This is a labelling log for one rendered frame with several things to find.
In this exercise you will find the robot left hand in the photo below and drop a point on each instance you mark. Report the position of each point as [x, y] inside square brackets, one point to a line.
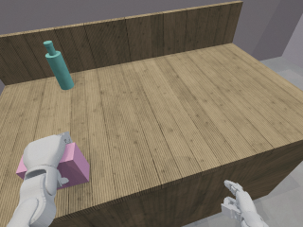
[47, 151]

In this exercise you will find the left robot forearm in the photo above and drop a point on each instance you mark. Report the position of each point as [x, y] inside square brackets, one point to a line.
[36, 206]

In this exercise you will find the sponge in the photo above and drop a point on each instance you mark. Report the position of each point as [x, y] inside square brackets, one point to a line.
[72, 166]

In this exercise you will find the robot right hand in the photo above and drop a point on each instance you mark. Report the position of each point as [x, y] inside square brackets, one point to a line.
[233, 208]

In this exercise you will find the table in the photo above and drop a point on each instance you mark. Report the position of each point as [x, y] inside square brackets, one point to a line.
[164, 109]

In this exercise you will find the right robot forearm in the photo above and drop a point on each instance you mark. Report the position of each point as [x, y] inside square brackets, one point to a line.
[251, 219]

